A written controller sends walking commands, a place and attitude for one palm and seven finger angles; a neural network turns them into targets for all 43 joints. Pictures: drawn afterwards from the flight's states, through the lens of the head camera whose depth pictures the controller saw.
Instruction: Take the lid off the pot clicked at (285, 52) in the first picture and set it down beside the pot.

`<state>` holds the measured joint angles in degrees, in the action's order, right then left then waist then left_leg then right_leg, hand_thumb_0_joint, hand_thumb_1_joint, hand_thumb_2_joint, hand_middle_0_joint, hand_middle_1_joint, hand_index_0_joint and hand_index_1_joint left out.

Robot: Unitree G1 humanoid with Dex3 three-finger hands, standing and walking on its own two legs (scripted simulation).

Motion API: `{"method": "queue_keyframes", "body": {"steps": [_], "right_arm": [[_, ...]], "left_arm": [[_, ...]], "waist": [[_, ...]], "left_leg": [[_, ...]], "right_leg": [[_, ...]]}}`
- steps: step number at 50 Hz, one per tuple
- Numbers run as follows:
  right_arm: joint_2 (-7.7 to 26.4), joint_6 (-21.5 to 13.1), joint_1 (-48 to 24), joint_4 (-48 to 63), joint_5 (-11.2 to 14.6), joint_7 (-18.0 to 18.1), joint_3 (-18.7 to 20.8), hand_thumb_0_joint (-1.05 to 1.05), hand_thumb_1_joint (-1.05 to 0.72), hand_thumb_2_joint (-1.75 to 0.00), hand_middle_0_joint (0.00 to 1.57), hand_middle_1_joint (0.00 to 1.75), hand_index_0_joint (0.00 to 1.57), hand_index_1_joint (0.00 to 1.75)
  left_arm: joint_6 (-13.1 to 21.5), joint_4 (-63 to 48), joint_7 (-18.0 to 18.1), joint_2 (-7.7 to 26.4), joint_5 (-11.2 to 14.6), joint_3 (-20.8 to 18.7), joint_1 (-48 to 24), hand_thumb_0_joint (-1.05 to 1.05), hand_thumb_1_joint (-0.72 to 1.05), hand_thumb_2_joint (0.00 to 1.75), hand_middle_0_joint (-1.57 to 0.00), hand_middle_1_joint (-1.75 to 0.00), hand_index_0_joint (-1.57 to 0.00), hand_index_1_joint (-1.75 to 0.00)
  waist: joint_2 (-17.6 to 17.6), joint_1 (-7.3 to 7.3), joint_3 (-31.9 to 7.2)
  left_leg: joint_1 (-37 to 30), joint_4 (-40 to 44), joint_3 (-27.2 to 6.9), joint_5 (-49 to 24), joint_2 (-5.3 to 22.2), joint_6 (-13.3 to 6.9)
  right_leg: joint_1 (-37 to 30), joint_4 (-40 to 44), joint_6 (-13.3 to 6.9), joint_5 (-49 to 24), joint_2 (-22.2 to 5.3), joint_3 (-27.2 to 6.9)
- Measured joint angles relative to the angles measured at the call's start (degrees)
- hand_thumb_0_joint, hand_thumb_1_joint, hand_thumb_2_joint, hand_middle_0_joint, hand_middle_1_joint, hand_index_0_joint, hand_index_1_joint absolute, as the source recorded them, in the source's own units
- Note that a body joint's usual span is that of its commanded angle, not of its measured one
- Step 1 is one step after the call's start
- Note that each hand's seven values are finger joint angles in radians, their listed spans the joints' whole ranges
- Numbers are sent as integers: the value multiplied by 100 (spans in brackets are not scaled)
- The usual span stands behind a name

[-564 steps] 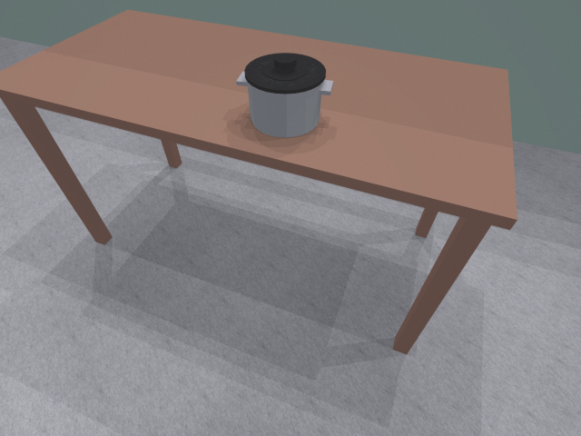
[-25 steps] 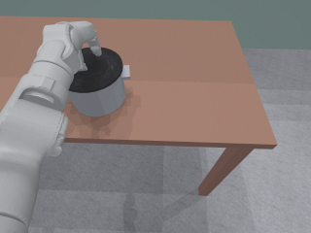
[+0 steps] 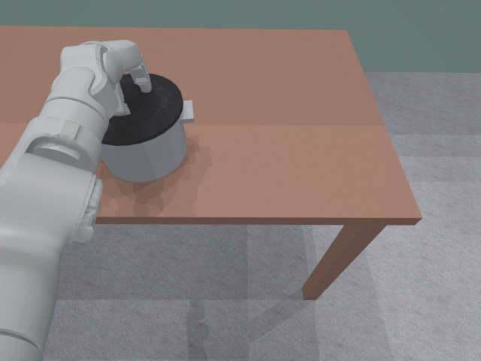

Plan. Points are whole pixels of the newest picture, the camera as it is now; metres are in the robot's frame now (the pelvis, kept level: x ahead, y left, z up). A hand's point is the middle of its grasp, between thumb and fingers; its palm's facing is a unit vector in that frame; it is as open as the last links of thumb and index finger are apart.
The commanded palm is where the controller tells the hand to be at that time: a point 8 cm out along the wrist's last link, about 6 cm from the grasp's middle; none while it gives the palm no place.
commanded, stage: lower the open fingers around the knob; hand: left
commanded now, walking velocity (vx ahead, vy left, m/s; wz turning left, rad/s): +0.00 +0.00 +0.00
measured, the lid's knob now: (126, 94) +0.55 +0.15 +0.13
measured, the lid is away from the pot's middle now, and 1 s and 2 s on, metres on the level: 0.00 0.00 0.00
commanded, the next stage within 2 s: close the fingers and squeeze the knob in 1.18 s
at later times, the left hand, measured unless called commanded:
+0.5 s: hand (118, 92) +0.52 +0.15 +0.16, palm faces -0.41 -0.07 -0.91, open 10.1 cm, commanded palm +0.53 +0.15 +0.21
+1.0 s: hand (118, 92) +0.52 +0.15 +0.16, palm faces -0.41 -0.07 -0.91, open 10.1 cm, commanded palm +0.53 +0.15 +0.20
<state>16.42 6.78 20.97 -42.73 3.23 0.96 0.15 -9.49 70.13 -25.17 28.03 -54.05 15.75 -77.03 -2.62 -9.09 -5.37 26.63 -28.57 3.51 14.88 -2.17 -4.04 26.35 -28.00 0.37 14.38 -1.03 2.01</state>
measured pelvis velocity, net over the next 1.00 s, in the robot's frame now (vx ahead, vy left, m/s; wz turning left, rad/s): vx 0.00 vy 0.00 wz -0.01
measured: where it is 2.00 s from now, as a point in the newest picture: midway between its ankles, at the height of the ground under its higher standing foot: outside the picture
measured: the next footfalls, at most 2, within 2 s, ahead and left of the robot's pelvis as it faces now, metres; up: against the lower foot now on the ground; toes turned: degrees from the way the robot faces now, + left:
none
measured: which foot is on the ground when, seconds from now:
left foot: down 0.00-1.00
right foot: down 0.00-1.00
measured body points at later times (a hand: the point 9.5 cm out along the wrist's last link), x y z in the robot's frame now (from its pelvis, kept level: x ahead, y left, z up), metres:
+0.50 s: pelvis +0.00 +0.00 +0.00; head +0.07 +0.00 +0.44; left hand +0.53 +0.15 +0.22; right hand -0.01 -0.28 -0.13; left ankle -0.02 +0.07 -0.73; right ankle -0.02 -0.13 -0.73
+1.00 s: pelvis +0.00 +0.00 +0.00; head +0.07 +0.00 +0.44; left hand +0.53 +0.15 +0.21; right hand -0.01 -0.28 -0.13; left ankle -0.02 +0.07 -0.73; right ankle -0.02 -0.13 -0.73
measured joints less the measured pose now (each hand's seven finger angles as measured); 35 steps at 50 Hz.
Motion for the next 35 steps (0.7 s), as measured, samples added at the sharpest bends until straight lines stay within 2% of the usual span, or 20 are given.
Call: {"method": "queue_keyframes", "body": {"steps": [7, 19, 28, 35], "right_arm": [[29, -38, -20, 37, 20, 52, -27, 0, -91, -89, 20, 30, 21, 29], [74, -31, -46, 78, 38, 93, -30, 0, -91, -89, 20, 30, 21, 29], [47, -30, -54, 65, 45, 88, -44, 0, -91, -89, 20, 30, 21, 29], [24, -20, -52, 37, 47, 97, -72, 0, -90, -89, 21, 30, 21, 29]], "left_arm": [[2, 209, 20, 115, -45, -121, -136, 0, -31, 149, -85, -9, -85, -9], [24, 267, 46, 147, -92, -138, -221, 0, -31, 149, -87, -10, -85, -9], [-46, 343, 45, 86, -107, 36, -324, 0, -31, 149, -88, -10, -85, -9], [-58, 388, 16, 128, -91, -27, -350, 0, -31, 149, -88, -11, -85, -9]], "waist": [[14, -73, -12], [52, -84, -27], [50, -82, -38], [54, -92, -57]], "left_leg": [[72, -44, 37, 18, 21, -3], [158, -131, 45, 57, 41, -3], [231, -199, 25, 84, 40, -1], [253, -234, 36, 109, 54, 0]], "right_leg": [[80, -28, 1, -7, 20, -38], [155, -79, 2, 8, 38, -49], [215, -136, 0, 37, 35, -30], [240, -163, -2, 51, 50, -42]]}}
